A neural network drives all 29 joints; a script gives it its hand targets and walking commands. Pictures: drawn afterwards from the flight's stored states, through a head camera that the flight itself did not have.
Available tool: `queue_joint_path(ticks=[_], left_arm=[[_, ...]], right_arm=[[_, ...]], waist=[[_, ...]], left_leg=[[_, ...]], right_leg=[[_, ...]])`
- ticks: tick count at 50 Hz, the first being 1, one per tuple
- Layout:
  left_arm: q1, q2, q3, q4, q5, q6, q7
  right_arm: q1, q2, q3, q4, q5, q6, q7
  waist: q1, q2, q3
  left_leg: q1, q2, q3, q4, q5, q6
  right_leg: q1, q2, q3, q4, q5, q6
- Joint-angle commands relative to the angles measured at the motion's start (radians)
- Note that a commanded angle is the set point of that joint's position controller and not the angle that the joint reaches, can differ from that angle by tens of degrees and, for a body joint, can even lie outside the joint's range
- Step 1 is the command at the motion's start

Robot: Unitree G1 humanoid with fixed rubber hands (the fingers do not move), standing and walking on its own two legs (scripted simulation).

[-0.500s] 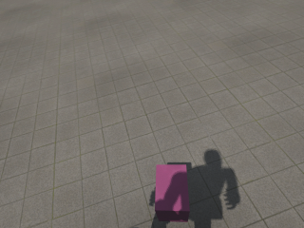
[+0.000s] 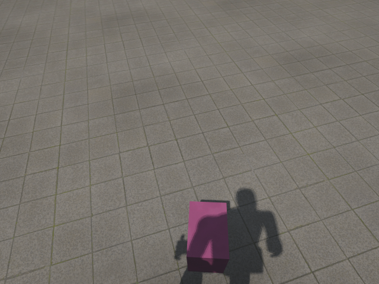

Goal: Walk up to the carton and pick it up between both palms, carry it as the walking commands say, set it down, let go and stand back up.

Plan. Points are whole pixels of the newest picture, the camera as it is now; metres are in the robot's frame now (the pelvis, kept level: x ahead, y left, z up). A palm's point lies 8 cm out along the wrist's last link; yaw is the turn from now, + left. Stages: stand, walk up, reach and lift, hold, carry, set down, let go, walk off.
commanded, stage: stand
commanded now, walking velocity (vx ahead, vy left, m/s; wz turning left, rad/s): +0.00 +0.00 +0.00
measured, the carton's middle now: (206, 237) +0.42 -0.03 -0.63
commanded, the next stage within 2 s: reach and lift in 0.18 s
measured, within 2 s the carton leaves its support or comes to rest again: neither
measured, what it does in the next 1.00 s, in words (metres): lowers itself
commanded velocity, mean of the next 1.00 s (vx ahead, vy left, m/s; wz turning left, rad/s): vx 0.00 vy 0.00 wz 0.00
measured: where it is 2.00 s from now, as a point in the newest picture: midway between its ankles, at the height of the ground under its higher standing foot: outside the picture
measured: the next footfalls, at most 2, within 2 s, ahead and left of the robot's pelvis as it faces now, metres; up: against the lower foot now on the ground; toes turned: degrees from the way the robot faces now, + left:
none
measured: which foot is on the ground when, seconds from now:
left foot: down 0.00-1.00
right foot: down 0.00-1.00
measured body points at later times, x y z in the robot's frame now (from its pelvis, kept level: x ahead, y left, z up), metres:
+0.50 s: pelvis +0.00 +0.00 -0.02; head +0.06 +0.01 +0.42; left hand +0.18 +0.22 -0.14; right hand +0.15 -0.24 -0.14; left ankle -0.01 +0.14 -0.73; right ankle +0.03 -0.09 -0.73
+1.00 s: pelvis -0.05 +0.00 -0.07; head +0.14 +0.00 +0.34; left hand +0.29 +0.19 -0.18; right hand +0.27 -0.22 -0.19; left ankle -0.01 +0.14 -0.73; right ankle +0.03 -0.09 -0.73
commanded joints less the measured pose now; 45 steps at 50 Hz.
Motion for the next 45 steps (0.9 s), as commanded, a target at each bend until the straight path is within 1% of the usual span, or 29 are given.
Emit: queue_joint_path(ticks=[1,2,4,9,10,11,12,13,14,16,19,20,22,23,27,28,31,34,36,37,38,39,40,41,45], left_arm=[[0.017,0.127,0.059,-0.033,-0.013,-0.026,0.003],[0.014,0.129,0.059,-0.033,-0.014,-0.026,0.004],[0.018,0.124,0.058,-0.033,-0.016,-0.026,0.005],[0.027,0.117,0.057,-0.032,-0.020,-0.026,0.005],[-0.324,0.163,0.161,-0.383,-0.027,0.021,-0.028],[-0.430,0.142,0.136,-0.466,-0.042,0.052,-0.035],[-0.394,0.128,0.135,-0.444,-0.039,0.090,-0.035],[-0.343,0.123,0.132,-0.450,-0.035,0.118,-0.042],[-0.278,0.105,0.128,-0.440,-0.030,0.147,-0.047],[-0.196,0.056,0.107,-0.412,-0.020,0.183,-0.054],[-0.144,0.039,0.112,-0.381,0.010,0.188,-0.045],[-0.136,0.039,0.113,-0.374,0.020,0.180,-0.044],[-0.143,0.027,0.110,-0.363,0.027,0.150,-0.044],[-0.161,0.016,0.110,-0.356,0.021,0.136,-0.046],[-0.273,0.003,0.094,-0.392,-0.017,0.069,-0.037],[-0.301,-0.001,0.089,-0.402,-0.029,0.053,-0.032],[-0.383,0.000,0.084,-0.431,-0.060,0.017,-0.010],[-0.473,0.003,0.084,-0.458,-0.075,0.009,0.015],[-0.526,-0.004,0.086,-0.458,-0.078,0.021,0.032],[-0.543,-0.010,0.086,-0.447,-0.079,0.029,0.040],[-0.571,-0.015,0.086,-0.441,-0.077,0.038,0.047],[-0.591,-0.019,0.089,-0.423,-0.076,0.047,0.054],[-0.611,-0.028,0.091,-0.401,-0.077,0.057,0.061],[-0.633,-0.038,0.087,-0.383,-0.079,0.066,0.067],[-0.736,-0.068,0.104,-0.313,-0.080,0.094,0.086]], right_arm=[[0.031,-0.071,-0.020,-0.013,-0.025,-0.013,-0.001],[0.035,-0.074,-0.020,-0.012,-0.025,-0.013,-0.001],[0.038,-0.074,-0.019,-0.011,-0.025,-0.014,-0.002],[0.040,-0.078,-0.016,-0.011,-0.027,-0.016,-0.005],[-0.311,-0.104,-0.004,-0.362,0.024,0.035,0.010],[-0.416,-0.102,0.014,-0.415,0.027,0.082,0.021],[-0.362,-0.095,0.007,-0.371,0.016,0.130,0.030],[-0.312,-0.094,-0.015,-0.353,0.014,0.161,0.041],[-0.277,-0.092,-0.040,-0.348,0.005,0.184,0.048],[-0.238,-0.067,-0.055,-0.357,0.005,0.214,0.050],[-0.199,-0.062,-0.092,-0.349,0.002,0.212,0.044],[-0.201,-0.053,-0.087,-0.353,0.007,0.204,0.041],[-0.226,-0.040,-0.073,-0.359,0.018,0.172,0.038],[-0.251,-0.044,-0.075,-0.362,0.022,0.158,0.035],[-0.359,-0.063,-0.094,-0.390,0.032,0.095,0.030],[-0.385,-0.077,-0.109,-0.399,0.029,0.080,0.027],[-0.441,-0.096,-0.130,-0.409,0.034,0.045,0.021],[-0.503,-0.121,-0.156,-0.388,0.042,0.037,0.017],[-0.547,-0.132,-0.177,-0.359,0.045,0.046,0.015],[-0.571,-0.134,-0.184,-0.349,0.046,0.051,0.014],[-0.593,-0.138,-0.195,-0.328,0.046,0.059,0.014],[-0.619,-0.142,-0.205,-0.307,0.044,0.066,0.012],[-0.655,-0.138,-0.206,-0.299,0.052,0.073,0.012],[-0.679,-0.144,-0.218,-0.274,0.048,0.081,0.011],[-0.804,-0.143,-0.233,-0.208,0.054,0.101,0.013]], waist=[[-0.009,-0.085,-0.075],[-0.008,-0.094,-0.075],[-0.006,-0.088,-0.077],[-0.004,-0.019,-0.089],[-0.006,-0.016,-0.031],[-0.022,0.016,-0.011],[-0.046,0.017,0.011],[-0.064,0.016,0.021],[-0.059,0.023,0.018],[-0.040,0.046,0.006],[-0.014,0.049,-0.029],[0.000,0.047,-0.046],[0.015,0.041,-0.072],[0.016,0.033,-0.095],[-0.009,0.031,-0.260],[-0.022,0.023,-0.295],[-0.038,0.013,-0.411],[-0.041,0.029,-0.482],[-0.041,0.044,-0.505],[-0.035,0.047,-0.520],[-0.040,0.060,-0.532],[-0.038,0.071,-0.537],[-0.028,0.075,-0.546],[-0.042,0.071,-0.543],[-0.043,0.071,-0.548]], left_leg=[[-0.099,0.032,0.007,-0.065,0.137,0.058],[-0.102,0.036,0.004,-0.066,0.149,0.058],[-0.099,0.041,-0.002,-0.070,0.169,0.060],[-0.097,0.052,-0.016,-0.080,0.224,0.060],[-0.282,-0.039,0.157,0.001,-0.086,0.065],[-0.300,-0.031,0.144,0.010,-0.150,0.048],[-0.320,-0.020,0.153,0.013,-0.180,0.047],[-0.339,-0.009,0.158,0.024,-0.186,0.046],[-0.351,-0.002,0.160,0.028,-0.183,0.048],[-0.401,0.010,0.147,0.040,-0.149,0.061],[-0.425,0.002,0.118,0.064,-0.048,0.066],[-0.428,-0.004,0.114,0.079,-0.013,0.068],[-0.466,-0.012,0.107,0.124,0.051,0.065],[-0.489,-0.015,0.103,0.151,0.070,0.065],[-0.542,-0.024,0.093,0.249,0.126,0.056],[-0.559,-0.025,0.090,0.264,0.134,0.052],[-0.593,-0.032,0.086,0.306,0.171,0.039],[-0.629,-0.032,0.082,0.317,0.167,0.030],[-0.650,-0.030,0.078,0.317,0.142,0.024],[-0.655,-0.029,0.078,0.317,0.127,0.022],[-0.661,-0.029,0.076,0.316,0.110,0.019],[-0.676,-0.031,0.074,0.316,0.096,0.016],[-0.681,-0.031,0.072,0.315,0.079,0.016],[-0.690,-0.033,0.069,0.311,0.059,0.015],[-0.720,-0.040,0.065,0.323,0.022,0.013]], right_leg=[[0.126,-0.171,0.190,-0.214,-0.079,-0.031],[0.131,-0.169,0.183,-0.206,-0.066,-0.030],[0.134,-0.164,0.175,-0.199,-0.055,-0.029],[0.140,-0.148,0.156,-0.172,-0.061,-0.024],[-0.015,0.021,0.179,-0.031,-0.206,0.079],[-0.006,0.010,0.194,-0.032,-0.312,0.053],[0.018,0.008,0.192,-0.023,-0.341,0.051],[0.024,0.002,0.183,0.003,-0.314,0.042],[0.042,0.003,0.168,0.025,-0.274,0.034],[0.074,0.008,0.154,0.069,-0.150,0.032],[0.064,0.001,0.172,0.091,-0.028,0.032],[0.058,0.002,0.179,0.099,0.010,0.035],[0.039,0.007,0.193,0.140,0.099,0.040],[0.032,0.006,0.203,0.168,0.149,0.045],[0.007,-0.007,0.219,0.279,0.326,0.045],[0.000,-0.006,0.216,0.303,0.354,0.045],[-0.029,0.002,0.210,0.360,0.410,0.045],[-0.070,0.015,0.204,0.387,0.359,0.043],[-0.110,0.019,0.203,0.392,0.297,0.041],[-0.125,0.022,0.202,0.395,0.270,0.040],[-0.145,0.022,0.204,0.396,0.248,0.038],[-0.165,0.024,0.205,0.401,0.231,0.037],[-0.186,0.024,0.207,0.404,0.209,0.034],[-0.205,0.027,0.207,0.403,0.189,0.033],[-0.299,0.033,0.208,0.414,0.130,0.031]])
